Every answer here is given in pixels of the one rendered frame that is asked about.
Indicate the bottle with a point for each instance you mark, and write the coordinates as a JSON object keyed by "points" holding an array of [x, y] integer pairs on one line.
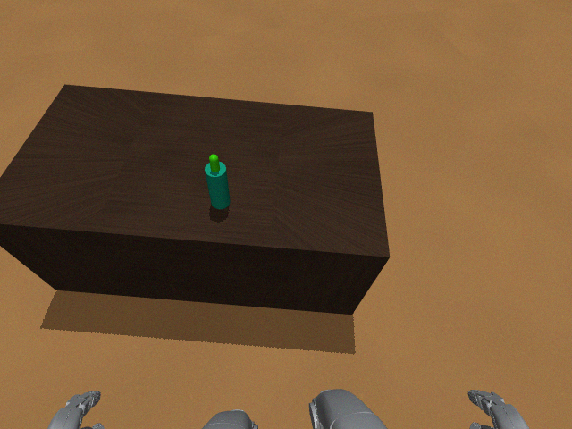
{"points": [[217, 182]]}

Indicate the right robot hand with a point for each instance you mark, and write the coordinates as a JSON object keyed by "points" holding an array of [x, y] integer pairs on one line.
{"points": [[504, 416]]}

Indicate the left robot hand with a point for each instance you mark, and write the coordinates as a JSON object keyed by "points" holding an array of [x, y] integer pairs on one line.
{"points": [[76, 408]]}

